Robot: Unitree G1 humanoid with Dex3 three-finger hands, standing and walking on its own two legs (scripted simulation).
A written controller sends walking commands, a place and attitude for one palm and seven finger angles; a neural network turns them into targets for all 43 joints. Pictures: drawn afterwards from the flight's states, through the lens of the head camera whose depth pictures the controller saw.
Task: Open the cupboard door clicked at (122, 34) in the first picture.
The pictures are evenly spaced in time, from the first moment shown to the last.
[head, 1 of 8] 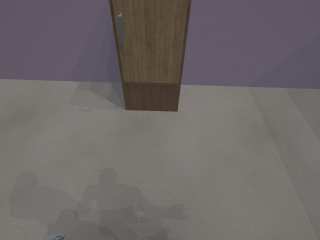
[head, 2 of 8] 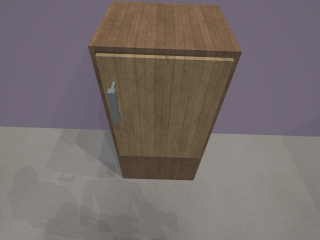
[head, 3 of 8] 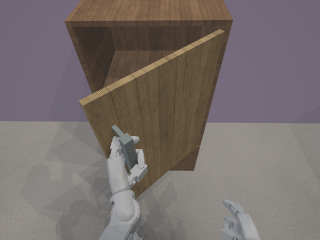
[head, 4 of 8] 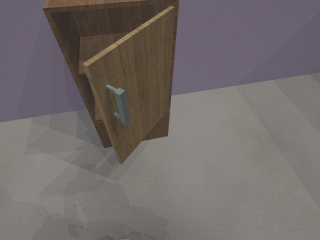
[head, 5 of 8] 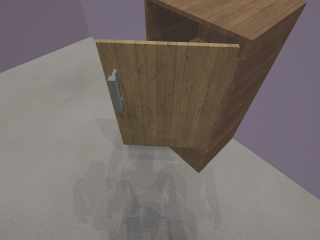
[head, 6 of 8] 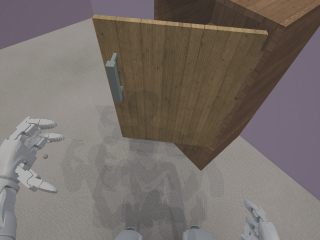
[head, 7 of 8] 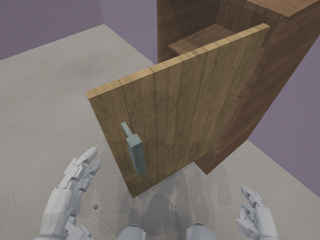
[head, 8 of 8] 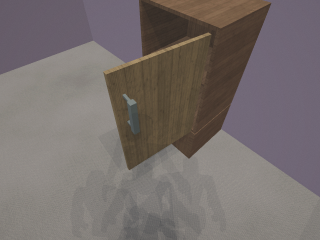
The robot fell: no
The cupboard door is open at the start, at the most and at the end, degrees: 0 83 83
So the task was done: yes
